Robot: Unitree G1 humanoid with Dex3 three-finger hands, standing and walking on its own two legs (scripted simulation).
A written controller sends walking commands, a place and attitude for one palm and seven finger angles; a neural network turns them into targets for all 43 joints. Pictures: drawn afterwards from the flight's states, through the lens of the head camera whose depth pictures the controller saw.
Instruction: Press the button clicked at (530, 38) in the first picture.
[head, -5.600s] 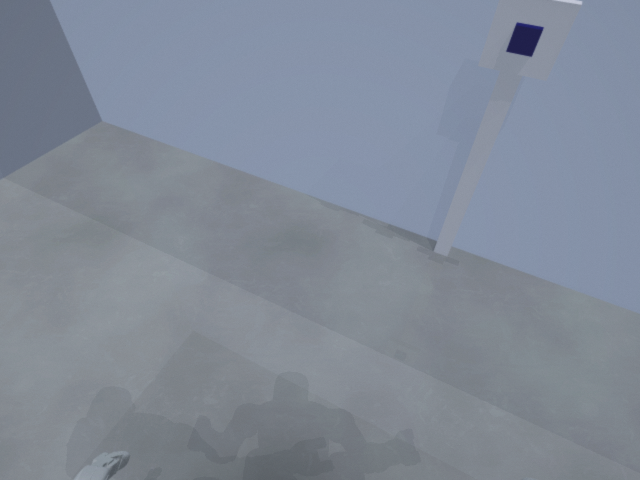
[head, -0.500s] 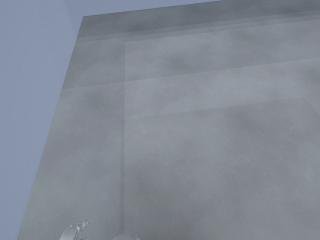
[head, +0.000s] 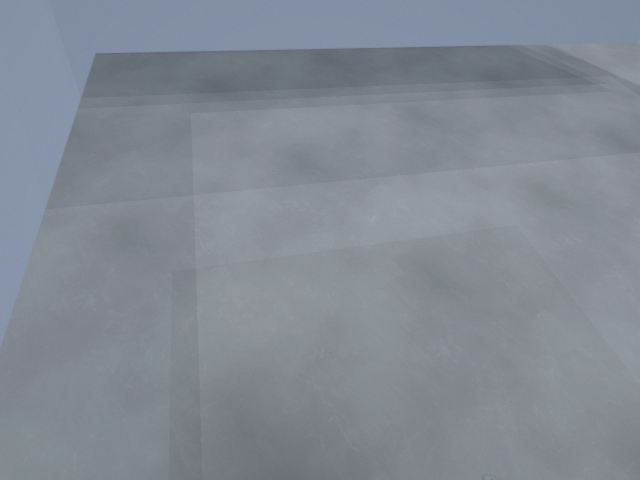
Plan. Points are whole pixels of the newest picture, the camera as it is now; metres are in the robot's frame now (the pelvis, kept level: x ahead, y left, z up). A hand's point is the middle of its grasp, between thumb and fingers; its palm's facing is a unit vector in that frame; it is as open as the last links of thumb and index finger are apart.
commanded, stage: turn to face it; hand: left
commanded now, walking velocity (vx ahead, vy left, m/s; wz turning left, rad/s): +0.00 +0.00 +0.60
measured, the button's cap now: out of the picture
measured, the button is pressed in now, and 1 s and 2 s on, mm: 0 0 0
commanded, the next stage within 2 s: none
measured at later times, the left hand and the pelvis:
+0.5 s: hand out of the picture +0.13 +0.21 -0.14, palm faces +0.16 -0.96 -0.23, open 7.4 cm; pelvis +0.02 +0.00 +0.01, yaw +11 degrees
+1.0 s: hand out of the picture -0.07 +0.13 -0.14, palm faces +0.53 -0.79 -0.30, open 7.4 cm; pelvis +0.01 -0.06 +0.01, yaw +32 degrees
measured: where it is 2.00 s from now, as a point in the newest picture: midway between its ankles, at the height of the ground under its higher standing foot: outside the picture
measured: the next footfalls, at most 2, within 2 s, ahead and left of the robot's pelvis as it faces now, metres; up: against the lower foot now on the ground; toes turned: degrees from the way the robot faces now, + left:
right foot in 0.60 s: +0.07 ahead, -0.12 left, +0.00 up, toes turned +16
left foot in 1.16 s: -0.06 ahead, +0.08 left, +0.00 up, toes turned +45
